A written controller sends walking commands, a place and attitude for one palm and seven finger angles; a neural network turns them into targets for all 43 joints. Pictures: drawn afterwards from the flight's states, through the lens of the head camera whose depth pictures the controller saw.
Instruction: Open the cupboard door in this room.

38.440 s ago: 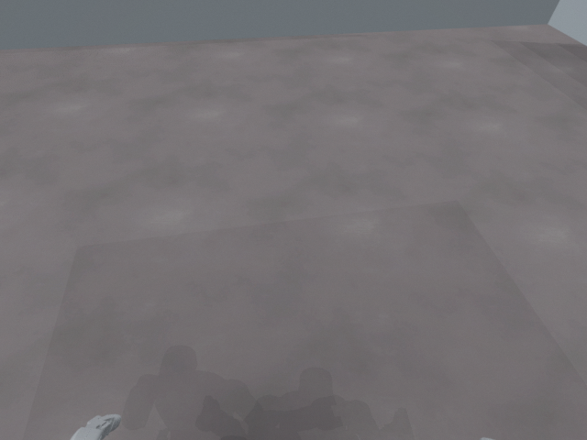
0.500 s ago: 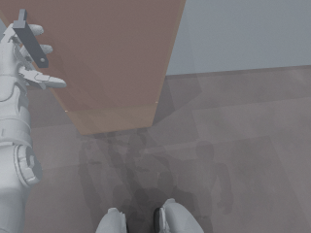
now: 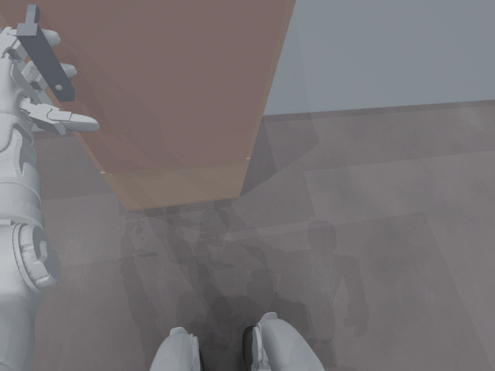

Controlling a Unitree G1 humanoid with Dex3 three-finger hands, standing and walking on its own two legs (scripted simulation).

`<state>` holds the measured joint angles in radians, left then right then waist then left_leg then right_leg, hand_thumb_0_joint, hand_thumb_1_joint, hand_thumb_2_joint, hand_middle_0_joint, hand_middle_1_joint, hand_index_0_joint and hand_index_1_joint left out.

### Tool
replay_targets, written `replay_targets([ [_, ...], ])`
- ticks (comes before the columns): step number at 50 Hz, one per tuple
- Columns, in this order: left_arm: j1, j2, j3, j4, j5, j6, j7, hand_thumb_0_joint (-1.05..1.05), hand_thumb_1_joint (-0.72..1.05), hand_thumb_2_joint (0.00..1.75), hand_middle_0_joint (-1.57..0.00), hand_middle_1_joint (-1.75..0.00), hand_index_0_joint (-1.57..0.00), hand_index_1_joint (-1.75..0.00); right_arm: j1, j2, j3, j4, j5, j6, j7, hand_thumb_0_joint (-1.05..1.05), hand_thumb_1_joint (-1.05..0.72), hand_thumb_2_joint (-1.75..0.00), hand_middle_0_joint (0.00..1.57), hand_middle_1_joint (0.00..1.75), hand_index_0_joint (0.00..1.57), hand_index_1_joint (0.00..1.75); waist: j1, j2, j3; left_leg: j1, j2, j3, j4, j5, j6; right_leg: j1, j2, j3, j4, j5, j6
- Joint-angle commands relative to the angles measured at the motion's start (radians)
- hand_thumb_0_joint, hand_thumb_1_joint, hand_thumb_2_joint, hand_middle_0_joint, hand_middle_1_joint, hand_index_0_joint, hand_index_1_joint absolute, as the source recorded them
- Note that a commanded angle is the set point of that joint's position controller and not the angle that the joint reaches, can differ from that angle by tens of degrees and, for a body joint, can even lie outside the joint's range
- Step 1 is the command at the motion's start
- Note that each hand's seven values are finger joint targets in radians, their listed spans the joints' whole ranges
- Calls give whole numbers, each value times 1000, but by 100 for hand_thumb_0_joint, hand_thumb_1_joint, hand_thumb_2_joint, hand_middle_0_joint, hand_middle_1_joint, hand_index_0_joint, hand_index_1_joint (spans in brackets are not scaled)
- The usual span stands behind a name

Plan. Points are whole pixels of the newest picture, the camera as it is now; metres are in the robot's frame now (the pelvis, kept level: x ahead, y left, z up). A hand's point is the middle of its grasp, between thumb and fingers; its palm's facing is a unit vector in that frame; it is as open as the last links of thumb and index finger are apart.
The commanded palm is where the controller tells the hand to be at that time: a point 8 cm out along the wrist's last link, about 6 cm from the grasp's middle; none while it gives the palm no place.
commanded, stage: close the thumb around the handle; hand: left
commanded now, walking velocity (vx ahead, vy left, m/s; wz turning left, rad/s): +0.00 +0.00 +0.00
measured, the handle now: (50, 56) +0.58 +0.24 +0.08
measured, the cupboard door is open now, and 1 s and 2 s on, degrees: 0 4 48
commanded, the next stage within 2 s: pull the door open along its arc in 0.60 s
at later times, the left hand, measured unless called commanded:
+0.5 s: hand (63, 88) +0.53 +0.22 +0.08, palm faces +0.05 -1.00 +0.00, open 6.0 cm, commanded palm +0.50 +0.26 +0.07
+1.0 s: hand (69, 104) +0.50 +0.21 +0.07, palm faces +0.06 -1.00 -0.01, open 5.9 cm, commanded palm +0.45 +0.26 +0.07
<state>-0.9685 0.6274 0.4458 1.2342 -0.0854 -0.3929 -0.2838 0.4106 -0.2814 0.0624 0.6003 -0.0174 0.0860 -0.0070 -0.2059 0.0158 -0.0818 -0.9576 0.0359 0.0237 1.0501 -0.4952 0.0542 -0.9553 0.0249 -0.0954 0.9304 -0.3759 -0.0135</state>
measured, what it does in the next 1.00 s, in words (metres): stands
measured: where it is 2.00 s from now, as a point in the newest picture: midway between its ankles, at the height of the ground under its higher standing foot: outside the picture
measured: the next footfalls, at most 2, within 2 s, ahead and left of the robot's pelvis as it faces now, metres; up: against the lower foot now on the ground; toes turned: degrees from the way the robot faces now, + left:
none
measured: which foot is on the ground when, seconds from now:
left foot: down 0.00-1.00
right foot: down 0.00-1.00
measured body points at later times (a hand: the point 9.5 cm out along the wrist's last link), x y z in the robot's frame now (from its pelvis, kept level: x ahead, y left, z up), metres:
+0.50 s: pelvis +0.01 +0.01 +0.00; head +0.15 +0.04 +0.43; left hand +0.52 +0.28 +0.08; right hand -0.01 -0.26 -0.10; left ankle -0.01 +0.08 -0.67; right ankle +0.03 -0.12 -0.67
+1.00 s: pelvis +0.01 +0.00 +0.01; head +0.14 +0.02 +0.44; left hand +0.49 +0.26 +0.08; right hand +0.01 -0.27 -0.10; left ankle -0.01 +0.08 -0.67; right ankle +0.03 -0.12 -0.67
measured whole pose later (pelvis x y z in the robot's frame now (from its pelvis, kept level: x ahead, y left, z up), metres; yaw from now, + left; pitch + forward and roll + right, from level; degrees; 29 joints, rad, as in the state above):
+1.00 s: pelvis +0.01 +0.00 +0.01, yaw -1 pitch +21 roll -3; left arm -0.75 0.51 0.43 1.04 -0.14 -0.40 -0.25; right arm 0.42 -0.27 0.04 0.58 0.00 0.11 0.02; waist -0.16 0.03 -0.11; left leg -0.87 0.04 0.05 0.99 -0.50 0.05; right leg -0.89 0.04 -0.07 0.90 -0.38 -0.02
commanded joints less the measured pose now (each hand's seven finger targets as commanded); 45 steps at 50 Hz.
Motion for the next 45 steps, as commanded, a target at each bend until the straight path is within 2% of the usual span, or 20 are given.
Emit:
replay_targets([
  [1, -412, 249, 18, -166, -20, -46, 3, 0, -16, 44, -32, -124, -32, -124, 203, -197, -73, -23, -2, -9, -12, 0, -90, -90, 20, 30, 20, 30, -12, 154, -465, 349, 3, -106, -114, 449, -31, 183, 31, 50, -68, 250, -1],
  [3, -425, 258, 18, -172, -16, -45, 6, 0, -5, 49, -33, -125, -33, -125, 206, -198, -70, -28, -3, -9, -13, 0, -90, -90, 20, 30, 20, 30, -12, 151, -457, 337, 0, -108, -120, 438, -28, 193, 32, 50, -67, 246, -4],
  [5, -432, 230, -9, -181, -3, -44, 8, 0, 6, 54, -34, -126, -34, -126, 208, -194, -72, -23, -4, -9, -10, 0, -90, -90, 20, 30, 20, 30, -11, 185, -479, 370, 2, -113, -116, 459, -35, 165, 30, 46, -63, 240, -4],
  [8, -432, 217, -13, -197, -4, -48, 15, 0, 23, 61, -35, -128, -35, -128, 215, -194, -74, -22, -9, -8, -8, 0, -90, -90, 20, 30, 20, 30, -14, 191, -487, 410, 8, -126, -115, 503, -41, 142, 33, 37, -60, 241, -7],
  [9, -421, 214, -7, -204, -10, -49, 15, 0, 28, 64, -36, -128, -36, -128, 214, -195, -77, -20, -9, -8, -6, 0, -90, -90, 20, 30, 20, 30, -7, 203, -506, 427, 9, -124, -112, 519, -45, 142, 33, 38, -62, 247, -5],
  [10, -395, 234, 18, -208, -15, -51, 16, 0, 34, 66, -36, -129, -36, -129, 216, -196, -77, -24, -10, -7, -4, 0, -90, -90, 20, 30, 20, 30, 7, 185, -523, 423, 9, -122, -113, 528, -45, 168, 34, 38, -60, 260, -6],
  [13, -408, 181, -22, -222, -20, -53, 14, 0, 51, 73, -37, -131, -37, -131, 212, -190, -77, -26, -8, -6, -2, 0, -90, -90, 20, 30, 20, 30, -7, 188, -494, 433, 11, -126, -117, 540, -46, 148, 36, 33, -63, 258, -7],
  [15, -406, 179, -25, -202, -17, -50, 19, 0, 62, 78, -38, -132, -38, -132, 211, -191, -77, -18, -7, -5, 1, 0, -90, -90, 20, 30, 20, 30, -10, 173, -471, 412, 10, -122, -119, 504, -44, 145, 37, 34, -69, 242, -4],
  [16, -409, 222, 6, -213, -14, -52, 25, 0, 68, 80, -38, -133, -38, -133, 212, -196, -79, -19, -8, -3, -1, 0, -90, -90, 20, 30, 20, 30, -5, 164, -473, 402, 11, -122, -123, 491, -43, 160, 36, 35, -69, 241, -5],
  [20, -385, 208, 1, -227, -11, -62, 31, 0, 90, 90, -40, -135, -40, -135, 211, -189, -78, -21, -8, -3, 2, 0, -90, -90, 20, 30, 20, 30, 9, 203, -492, 442, 11, -123, -122, 557, -53, 156, 37, 34, -65, 264, -8],
  [22, -360, 180, -10, -225, -16, -63, 29, 0, 90, 90, -40, -135, -40, -135, 210, -187, -80, -25, -8, -1, 5, 0, -90, -90, 20, 30, 20, 30, 11, 183, -485, 443, 12, -122, -121, 570, -53, 160, 39, 32, -67, 267, -7],
  [25, -371, 201, 8, -244, -22, -72, 29, 0, 90, 90, -40, -135, -40, -135, 208, -188, -83, -26, -7, 1, 3, 0, -90, -90, 20, 30, 20, 30, 10, 165, -501, 427, 9, -114, -118, 569, -46, 195, 38, 40, -66, 298, -5],
  [26, -370, 186, -4, -249, -20, -73, 27, 0, 90, 90, -40, -135, -40, -135, 204, -185, -83, -28, -6, 1, 3, 0, -90, -90, 20, 30, 20, 30, 10, 176, -499, 431, 9, -115, -121, 568, -49, 189, 37, 37, -65, 293, -5],
  [27, -350, 202, 21, -228, -24, -69, 32, 0, 90, 90, -40, -135, -40, -135, 204, -184, -83, -28, -5, 2, 2, 0, -90, -90, 20, 30, 20, 30, 18, 149, -484, 409, 7, -110, -122, 549, -45, 201, 38, 38, -67, 292, -5],
  [30, -361, 208, 23, -236, -17, -74, 49, 0, 90, 90, -40, -135, -40, -135, 201, -181, -80, -30, -6, 1, 4, 0, -90, -90, 20, 30, 20, 30, 22, 171, -478, 395, 4, -105, -124, 549, -45, 213, 35, 42, -62, 304, -5],
  [34, -337, 205, 18, -242, -11, -84, 49, 0, 90, 90, -40, -135, -40, -135, 195, -181, -83, -36, -5, 1, 4, 0, -90, -90, 20, 30, 20, 30, 23, 164, -494, 404, 4, -102, -121, 550, -44, 218, 35, 46, -62, 306, -4],
  [35, -343, 202, 12, -234, -9, -82, 48, 0, 90, 90, -40, -135, -40, -135, 194, -181, -80, -34, -4, 1, 4, 0, -90, -90, 20, 30, 20, 30, 19, 155, -483, 386, 2, -99, -120, 536, -41, 224, 34, 49, -63, 309, -3],
  [36, -396, 200, 3, -234, -8, -81, 50, 0, 90, 90, -40, -135, -40, -135, 192, -181, -79, -28, -5, 0, 3, 0, -90, -90, 20, 30, 20, 30, -1, 151, -468, 374, 3, -102, -119, 507, -39, 210, 34, 48, -63, 295, -1],
  [42, -243, 181, 12, -283, -23, -84, 31, 0, 90, 90, -40, -135, -40, -135, 183, -177, -86, -52, -1, 1, 7, 0, -90, -90, 20, 30, 20, 30, 54, 167, -538, 412, -1, -88, -126, 576, -42, 276, 35, 51, -62, 349, -5],
  [45, -140, 150, 3, -327, -44, -79, 20, 0, 90, 90, -40, -135, -40, -135, 170, -174, -91, -69, 7, 7, 12, 0, -90, -90, 20, 30, 20, 30, 72, 125, -534, 412, 1, -83, -141, 590, -40, 311, 36, 47, -69, 367, -4],
])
